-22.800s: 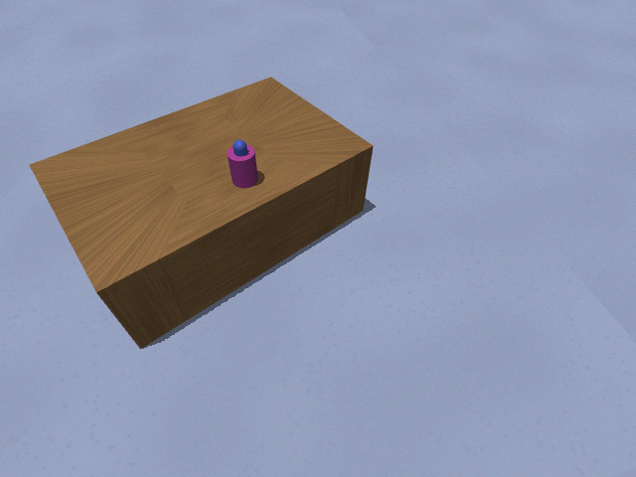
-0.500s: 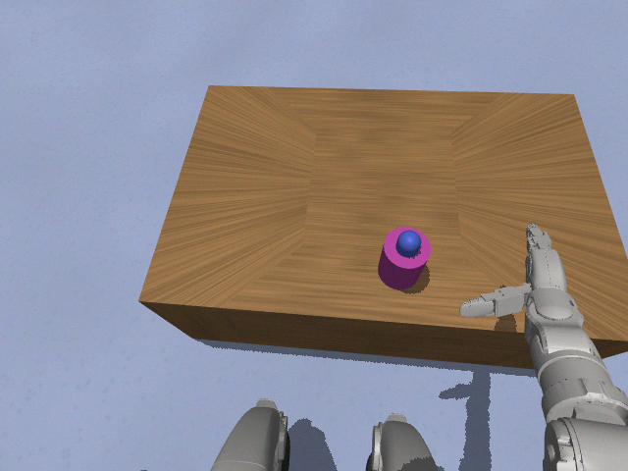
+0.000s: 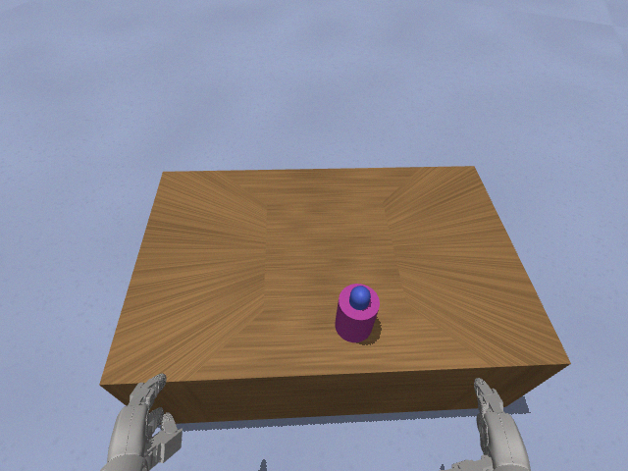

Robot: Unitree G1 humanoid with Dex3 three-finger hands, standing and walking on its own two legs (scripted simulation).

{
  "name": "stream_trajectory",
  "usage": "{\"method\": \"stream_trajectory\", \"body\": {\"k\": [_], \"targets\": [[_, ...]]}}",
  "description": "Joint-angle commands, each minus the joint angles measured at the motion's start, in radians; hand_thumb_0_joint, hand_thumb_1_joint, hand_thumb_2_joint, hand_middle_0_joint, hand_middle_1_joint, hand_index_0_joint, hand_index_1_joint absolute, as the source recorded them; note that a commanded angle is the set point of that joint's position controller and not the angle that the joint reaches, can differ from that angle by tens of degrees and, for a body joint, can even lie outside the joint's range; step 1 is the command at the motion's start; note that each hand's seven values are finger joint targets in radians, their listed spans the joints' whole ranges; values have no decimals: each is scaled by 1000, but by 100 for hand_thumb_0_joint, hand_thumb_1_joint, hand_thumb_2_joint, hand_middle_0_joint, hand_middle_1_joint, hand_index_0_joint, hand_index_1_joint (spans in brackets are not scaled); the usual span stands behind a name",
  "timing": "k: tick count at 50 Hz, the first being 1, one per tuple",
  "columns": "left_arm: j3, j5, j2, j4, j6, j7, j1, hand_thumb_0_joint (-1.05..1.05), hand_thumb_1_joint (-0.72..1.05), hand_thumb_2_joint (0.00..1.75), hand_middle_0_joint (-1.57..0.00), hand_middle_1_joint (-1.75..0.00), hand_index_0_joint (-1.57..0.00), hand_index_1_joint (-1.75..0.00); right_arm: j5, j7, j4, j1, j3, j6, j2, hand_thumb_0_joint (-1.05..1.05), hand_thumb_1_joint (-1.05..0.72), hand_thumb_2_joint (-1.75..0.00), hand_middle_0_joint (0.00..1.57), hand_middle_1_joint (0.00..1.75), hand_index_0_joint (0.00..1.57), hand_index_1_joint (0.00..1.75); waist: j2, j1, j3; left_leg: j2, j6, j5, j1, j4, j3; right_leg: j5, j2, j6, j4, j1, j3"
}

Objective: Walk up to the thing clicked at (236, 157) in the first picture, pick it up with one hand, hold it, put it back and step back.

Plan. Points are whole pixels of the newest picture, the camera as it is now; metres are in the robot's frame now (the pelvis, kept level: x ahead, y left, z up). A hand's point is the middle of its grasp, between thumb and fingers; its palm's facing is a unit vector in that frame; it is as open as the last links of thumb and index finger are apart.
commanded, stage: home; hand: right
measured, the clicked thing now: (357, 309) +0.48 -0.12 -0.30
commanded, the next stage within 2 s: stand in 1.90 s
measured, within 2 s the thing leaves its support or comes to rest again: neither
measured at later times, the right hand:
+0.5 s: hand out of the picture +0.14 -0.20 -0.10, palm faces -0.02 +0.94 -0.33, open 17.2 cm
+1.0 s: hand out of the picture +0.03 -0.25 -0.11, palm faces +0.00 +0.93 -0.38, open 17.4 cm
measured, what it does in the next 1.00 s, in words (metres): stands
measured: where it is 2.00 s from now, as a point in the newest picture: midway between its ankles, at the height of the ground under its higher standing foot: outside the picture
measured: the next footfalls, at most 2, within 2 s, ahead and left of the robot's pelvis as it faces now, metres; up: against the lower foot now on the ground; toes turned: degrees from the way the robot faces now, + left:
none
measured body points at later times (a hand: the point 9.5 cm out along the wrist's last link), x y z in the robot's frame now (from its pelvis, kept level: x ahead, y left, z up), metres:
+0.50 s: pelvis -0.01 +0.00 +0.01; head +0.00 +0.01 +0.46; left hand +0.13 +0.25 -0.10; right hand +0.14 -0.25 -0.08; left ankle +0.01 +0.14 -0.70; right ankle -0.02 -0.12 -0.70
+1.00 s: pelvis -0.02 +0.00 +0.04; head -0.03 +0.01 +0.49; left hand +0.05 +0.28 -0.10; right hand +0.03 -0.30 -0.09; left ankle +0.01 +0.14 -0.70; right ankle -0.02 -0.12 -0.70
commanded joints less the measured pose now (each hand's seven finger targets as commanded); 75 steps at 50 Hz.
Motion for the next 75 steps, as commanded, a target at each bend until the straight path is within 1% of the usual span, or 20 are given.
{"method": "stream_trajectory", "body": {"k": [1, 3, 10, 11, 13, 18, 19, 20, 23, 25, 27, 31, 33, 39, 44, 51, 55, 62, 65, 75], "targets": [[43, 12, 122, -135, -68, 30, -8, 0, 89, 90, -20, -30, -20, -30, -13, -13, -268, -82, -66, -36, -120, 0, 54, -6, 5, 5, 5, 5, 19, 48, -110, -36, 26, 206, 88, -112, 17, 230, 35, -23, -126, 59, -37], [43, 17, 122, -136, -80, 33, -6, 0, 90, 90, -20, -30, -20, -30, -16, -12, -281, -112, -54, -32, -103, 0, 53, -7, 5, 6, 5, 6, 7, 60, -105, -37, 26, 202, 67, -106, 17, 226, 34, -23, -124, 57, -32], [41, 26, 116, -153, -115, 29, -11, 0, 90, 90, -20, -30, -20, -30, -29, -16, -263, -6, -69, -8, -106, 0, 51, -8, 6, 6, 6, 6, 3, 12, -131, -32, 29, 219, 104, -94, 26, 261, 41, -13, -111, 41, -31], [42, 26, 121, -158, -118, 26, -11, 0, 90, 90, -20, -30, -20, -30, -29, -14, -213, 36, -50, 0, -76, 0, 52, -7, 5, 6, 5, 6, 44, 21, -115, -36, 26, 233, 103, -89, 31, 276, 37, -15, -108, 37, -28], [41, 27, 118, -155, -121, 21, -9, 0, 90, 90, -20, -30, -20, -30, -29, -19, -267, 3, -76, -4, -106, 0, 50, -8, 6, 6, 6, 6, 2, 6, -125, -32, 28, 234, 113, -88, 25, 274, 41, -10, -106, 29, -31], [50, 26, 126, -161, -132, 18, -3, 0, 90, 90, -20, -30, -20, -30, -31, -17, -249, 11, -73, 2, -96, 0, 51, -7, 6, 6, 5, 6, 16, 12, -106, -38, 29, 210, 90, -77, 31, 260, 33, -11, -109, 13, -27], [73, 157, 217, 22, -83, -38, -60, 0, 90, 90, -20, -30, -20, -30, -134, 37, 102, -144, -112, -81, -231, 0, 48, -9, 6, 6, 6, 6, -9, -16, -28, 10, 37, 176, 158, -136, -31, 313, -14, -28, -182, 78, 25], [95, 159, 236, 44, -65, -63, -28, 0, 90, 90, -20, -30, -20, -30, -140, 61, 158, -111, -125, -118, -232, 0, 52, -7, 5, 6, 5, 6, -39, -19, -54, 18, 54, 203, 206, -113, -36, 338, -19, -28, -212, 91, 41], [87, 124, 241, 59, -46, -96, -54, 0, 90, 90, -20, -30, -20, -30, -115, 98, 254, -110, -112, -167, -261, 0, 54, -6, 5, 5, 5, 5, 30, -3, -66, 45, 53, 237, 225, -161, -46, 314, -19, -37, -223, 151, 45], [87, 107, 233, 94, -38, -112, -47, 0, 90, 90, -20, -30, -20, -30, -97, 107, 314, -161, -104, -175, -250, 0, 51, -7, 5, 6, 5, 6, 64, 10, -31, 73, 56, 159, 205, -241, -84, 220, -2, -29, -262, 172, 40], [85, 104, 234, 142, -34, -122, -38, 0, 90, 90, -20, -30, -20, -30, -90, 106, 375, -183, -97, -182, -252, 0, 52, -7, 5, 6, 5, 6, 34, 11, -4, 74, 50, 118, 205, -278, -87, 210, -2, -24, -311, 198, 43], [86, 97, 241, 211, -32, -128, -34, 0, 90, 90, -20, -30, -20, -30, -88, 102, 495, -187, -91, -192, -265, 0, 53, -6, 5, 5, 5, 5, 11, 6, 15, 62, 37, 250, 268, -292, -58, 318, -21, -22, -385, 257, 61], [90, 93, 259, 247, -27, -126, -25, 0, 90, 90, -20, -30, -20, -30, -85, 99, 543, -192, -92, -191, -276, 0, 53, -6, 5, 5, 5, 5, 8, 7, 45, 63, 36, 220, 280, -320, -60, 288, -25, -22, -428, 263, 66], [90, 85, 285, 330, -15, -126, -38, 0, 90, 90, -20, -30, -20, -30, -77, 94, 663, -190, -83, -192, -304, 0, 55, -5, 5, 5, 5, 5, 21, 2, 45, 82, 34, 288, 318, -382, -73, 352, -33, -23, -477, 348, 63], [84, 78, 298, 402, -6, -129, -36, 0, 90, 90, -20, -30, -20, -30, -73, 93, 742, -199, -74, -192, -320, 0, 54, -6, 5, 5, 5, 5, 35, 5, 83, 85, 27, 233, 334, -439, -78, 310, -37, -23, -518, 357, 69], [78, 78, 313, 467, -7, -130, -44, 0, 90, 90, -20, -30, -20, -30, -71, 96, 809, -210, -64, -185, -325, 0, 55, -5, 5, 5, 5, 5, 32, 6, 121, 82, 29, 157, 342, -467, -80, 236, -34, -15, -569, 333, 70], [77, 74, 315, 487, -6, -130, -59, 0, 90, 90, -20, -30, -20, -30, -71, 95, 825, -218, -60, -187, -329, 0, 56, -4, 5, 5, 5, 5, 34, 6, 101, 92, 31, 193, 345, -479, -89, 287, -42, -21, -560, 363, 69], [71, 73, 320, 517, -8, -133, -62, 0, 90, 90, -20, -30, -20, -30, -68, 99, 855, -223, -54, -183, -327, 0, 55, -5, 5, 5, 5, 5, 28, 3, 125, 82, 28, 155, 352, -477, -86, 207, -43, -15, -594, 317, 71], [68, 71, 317, 523, -9, -134, -70, 0, 90, 90, -20, -30, -20, -30, -68, 101, 865, -222, -53, -182, -329, 0, 54, -6, 5, 5, 5, 5, 45, 2, 125, 88, 31, 129, 338, -488, -93, 217, -42, -15, -585, 324, 68], [62, 65, 324, 541, -15, -133, -77, 0, 90, 90, -20, -30, -20, -30, -62, 105, 880, -239, -51, -188, -336, 0, 54, -6, 5, 5, 5, 5, 55, 2, 88, 96, 36, 233, 359, -497, -94, 335, -59, -17, -575, 385, 62]]}}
